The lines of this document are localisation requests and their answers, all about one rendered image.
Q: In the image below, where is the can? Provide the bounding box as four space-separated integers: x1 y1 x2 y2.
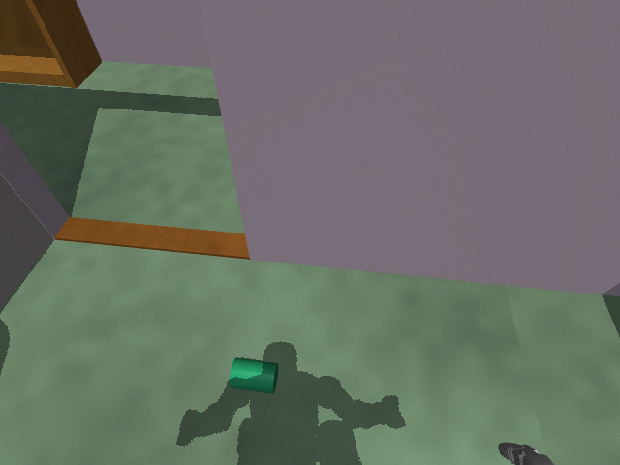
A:
230 358 278 393

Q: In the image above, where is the right robot hand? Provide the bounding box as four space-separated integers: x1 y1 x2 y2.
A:
498 443 554 465

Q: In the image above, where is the bookshelf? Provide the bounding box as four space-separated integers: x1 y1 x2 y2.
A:
0 0 102 89

